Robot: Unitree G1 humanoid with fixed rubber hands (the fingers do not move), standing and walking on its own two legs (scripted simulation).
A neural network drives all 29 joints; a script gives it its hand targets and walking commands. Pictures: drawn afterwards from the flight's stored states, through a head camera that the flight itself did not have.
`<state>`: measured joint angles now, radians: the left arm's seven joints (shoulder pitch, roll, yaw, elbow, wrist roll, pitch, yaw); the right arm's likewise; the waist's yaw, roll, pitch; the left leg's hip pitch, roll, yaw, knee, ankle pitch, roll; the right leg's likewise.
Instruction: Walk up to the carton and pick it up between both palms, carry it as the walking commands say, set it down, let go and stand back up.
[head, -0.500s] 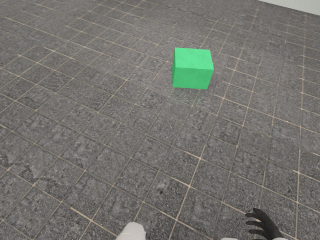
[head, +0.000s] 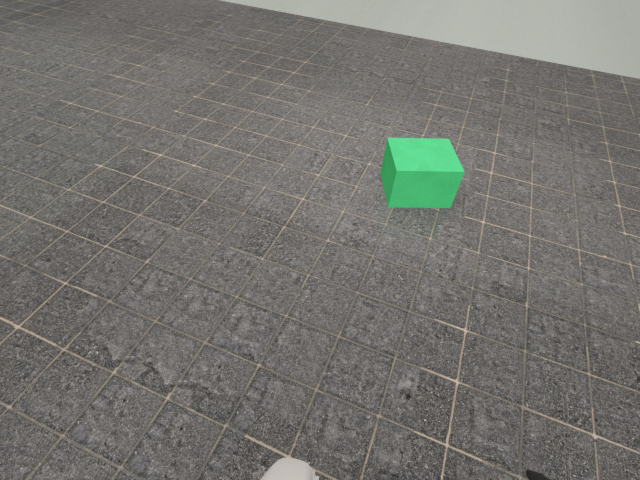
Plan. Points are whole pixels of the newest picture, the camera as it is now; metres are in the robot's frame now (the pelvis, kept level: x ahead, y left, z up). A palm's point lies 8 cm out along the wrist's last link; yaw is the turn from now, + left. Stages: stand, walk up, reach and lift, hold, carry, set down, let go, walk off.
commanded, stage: walk up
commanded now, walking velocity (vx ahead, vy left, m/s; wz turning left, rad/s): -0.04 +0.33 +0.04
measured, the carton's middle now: (418, 172) +1.54 -0.37 -0.62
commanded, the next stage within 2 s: none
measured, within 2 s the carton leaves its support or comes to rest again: neither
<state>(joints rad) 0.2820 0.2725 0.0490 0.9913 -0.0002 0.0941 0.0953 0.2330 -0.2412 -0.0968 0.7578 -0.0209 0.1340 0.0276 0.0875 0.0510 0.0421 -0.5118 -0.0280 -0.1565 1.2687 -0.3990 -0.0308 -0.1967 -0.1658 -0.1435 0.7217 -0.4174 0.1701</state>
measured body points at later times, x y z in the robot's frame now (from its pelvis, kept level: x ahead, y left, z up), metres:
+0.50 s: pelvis -0.09 +0.33 -0.01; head -0.12 +0.36 +0.43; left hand -0.11 +0.62 -0.17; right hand +0.03 +0.08 -0.12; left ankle -0.07 +0.44 -0.68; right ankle -0.14 +0.05 -0.69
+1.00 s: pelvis -0.18 +0.69 +0.01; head -0.16 +0.74 +0.45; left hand -0.22 +0.95 -0.17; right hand -0.03 +0.46 -0.10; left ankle -0.22 +0.75 -0.69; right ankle -0.24 +0.43 -0.62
